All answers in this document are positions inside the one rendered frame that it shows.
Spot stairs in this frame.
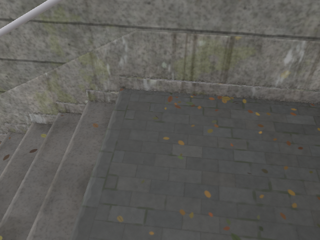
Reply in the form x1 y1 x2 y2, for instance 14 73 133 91
0 101 115 240

